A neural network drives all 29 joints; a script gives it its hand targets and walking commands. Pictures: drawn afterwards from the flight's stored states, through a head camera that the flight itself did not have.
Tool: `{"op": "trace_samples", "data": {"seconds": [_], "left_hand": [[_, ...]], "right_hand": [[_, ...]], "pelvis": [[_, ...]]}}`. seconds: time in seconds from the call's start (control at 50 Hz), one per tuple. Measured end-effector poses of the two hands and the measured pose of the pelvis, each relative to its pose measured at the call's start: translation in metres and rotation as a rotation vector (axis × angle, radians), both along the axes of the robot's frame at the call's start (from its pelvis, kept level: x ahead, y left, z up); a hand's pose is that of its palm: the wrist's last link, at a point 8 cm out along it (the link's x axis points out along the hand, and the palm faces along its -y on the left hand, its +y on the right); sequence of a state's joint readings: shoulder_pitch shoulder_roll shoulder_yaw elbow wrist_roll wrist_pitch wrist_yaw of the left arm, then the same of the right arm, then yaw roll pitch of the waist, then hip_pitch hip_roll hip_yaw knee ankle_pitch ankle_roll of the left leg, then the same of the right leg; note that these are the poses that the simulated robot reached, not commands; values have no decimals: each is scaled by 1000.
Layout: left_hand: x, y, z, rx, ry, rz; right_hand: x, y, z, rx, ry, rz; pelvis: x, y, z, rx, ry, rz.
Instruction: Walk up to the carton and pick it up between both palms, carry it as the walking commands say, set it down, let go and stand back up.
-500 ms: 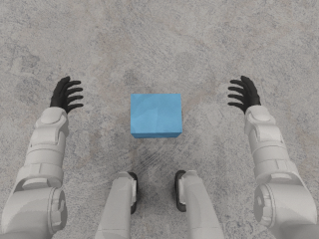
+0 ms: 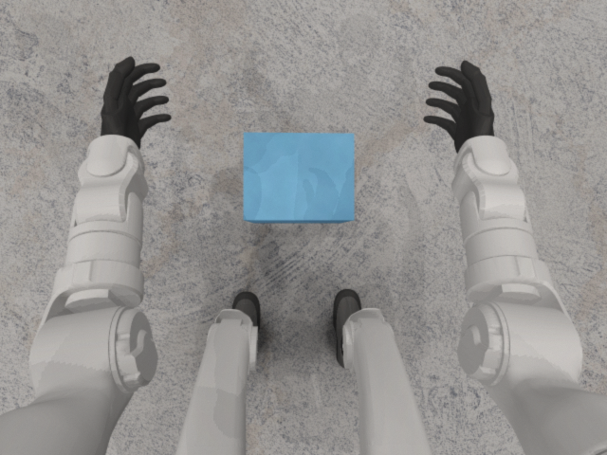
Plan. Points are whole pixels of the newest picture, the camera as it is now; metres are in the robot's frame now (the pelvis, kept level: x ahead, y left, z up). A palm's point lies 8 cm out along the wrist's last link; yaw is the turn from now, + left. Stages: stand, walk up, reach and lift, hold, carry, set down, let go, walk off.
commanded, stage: reach and lift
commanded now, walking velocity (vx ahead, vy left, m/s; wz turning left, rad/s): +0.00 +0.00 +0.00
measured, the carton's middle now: (298, 183) +0.47 +0.00 -0.54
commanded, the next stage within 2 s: none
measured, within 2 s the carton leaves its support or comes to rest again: neither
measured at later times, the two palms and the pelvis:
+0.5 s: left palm (170, 158) +0.47 +0.21 -0.27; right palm (423, 159) +0.47 -0.20 -0.27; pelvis -0.03 +0.00 -0.14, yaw +0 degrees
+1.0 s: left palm (197, 176) +0.46 +0.20 -0.41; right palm (392, 176) +0.47 -0.19 -0.41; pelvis -0.05 +0.00 -0.24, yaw +0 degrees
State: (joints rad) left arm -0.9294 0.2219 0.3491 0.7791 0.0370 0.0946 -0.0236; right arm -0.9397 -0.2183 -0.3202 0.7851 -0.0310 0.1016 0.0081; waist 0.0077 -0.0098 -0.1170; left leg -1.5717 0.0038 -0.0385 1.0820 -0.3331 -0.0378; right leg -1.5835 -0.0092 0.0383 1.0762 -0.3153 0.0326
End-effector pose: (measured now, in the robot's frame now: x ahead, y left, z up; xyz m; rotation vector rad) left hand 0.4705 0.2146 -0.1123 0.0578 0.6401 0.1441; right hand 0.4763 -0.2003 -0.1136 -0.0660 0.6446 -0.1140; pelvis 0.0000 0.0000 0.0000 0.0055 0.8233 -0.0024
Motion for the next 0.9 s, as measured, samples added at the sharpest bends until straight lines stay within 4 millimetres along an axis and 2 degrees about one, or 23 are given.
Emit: {"op": "trace_samples", "data": {"seconds": [0.08,0.16,0.36,0.48,0.9], "left_hand": [[-1,1,-11,-2,11,2],[-1,-1,-32,-7,24,2],[1,-5,-109,-1,19,9],[0,-4,-147,2,13,17],[-4,-9,-269,7,58,25]], "right_hand": [[-1,-2,-12,3,11,-5],[-1,-1,-32,9,25,-10],[0,2,-108,5,20,-19],[-2,2,-148,-1,16,-21],[-5,12,-272,6,54,-26]], "pelvis": [[-2,0,-8,0,18,1],[-6,0,-27,-1,37,2],[-21,-1,-94,-6,67,5],[-29,-2,-130,-4,65,3],[-49,-1,-223,-1,-8,1]]}}
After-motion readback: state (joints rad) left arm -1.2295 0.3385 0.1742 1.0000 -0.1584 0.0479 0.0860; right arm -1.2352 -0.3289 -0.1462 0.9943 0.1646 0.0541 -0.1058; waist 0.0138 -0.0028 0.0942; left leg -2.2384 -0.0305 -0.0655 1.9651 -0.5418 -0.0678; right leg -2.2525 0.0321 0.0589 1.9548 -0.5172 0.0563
